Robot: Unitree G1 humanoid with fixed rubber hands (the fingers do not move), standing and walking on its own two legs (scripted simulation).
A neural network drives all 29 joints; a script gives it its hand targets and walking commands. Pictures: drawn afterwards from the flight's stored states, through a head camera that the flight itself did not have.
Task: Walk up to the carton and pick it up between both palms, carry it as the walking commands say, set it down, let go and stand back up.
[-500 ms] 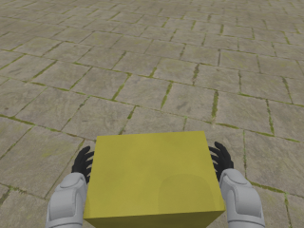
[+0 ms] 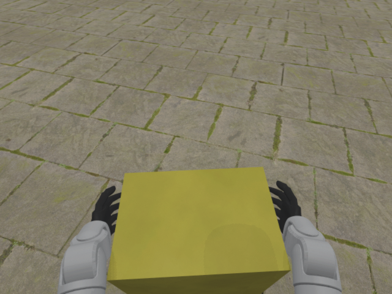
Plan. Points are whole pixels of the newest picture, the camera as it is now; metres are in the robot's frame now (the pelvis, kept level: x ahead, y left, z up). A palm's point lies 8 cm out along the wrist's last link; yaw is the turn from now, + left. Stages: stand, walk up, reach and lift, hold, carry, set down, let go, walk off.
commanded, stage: carry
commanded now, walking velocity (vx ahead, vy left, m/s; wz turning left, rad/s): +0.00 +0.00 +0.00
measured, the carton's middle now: (197, 241) +0.26 +0.00 -0.05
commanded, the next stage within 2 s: hold in 1.40 s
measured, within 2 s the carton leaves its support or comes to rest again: neither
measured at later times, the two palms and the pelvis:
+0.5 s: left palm (101, 223) +0.26 +0.19 +0.04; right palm (290, 218) +0.26 -0.18 +0.05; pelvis +0.00 +0.00 +0.00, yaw +0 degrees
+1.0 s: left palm (101, 223) +0.26 +0.19 +0.04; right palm (290, 217) +0.26 -0.18 +0.05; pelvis +0.00 +0.00 +0.00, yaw +0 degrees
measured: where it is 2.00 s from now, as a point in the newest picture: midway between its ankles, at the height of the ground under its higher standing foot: outside the picture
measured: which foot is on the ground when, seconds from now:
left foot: down 0.00-1.00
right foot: down 0.00-1.00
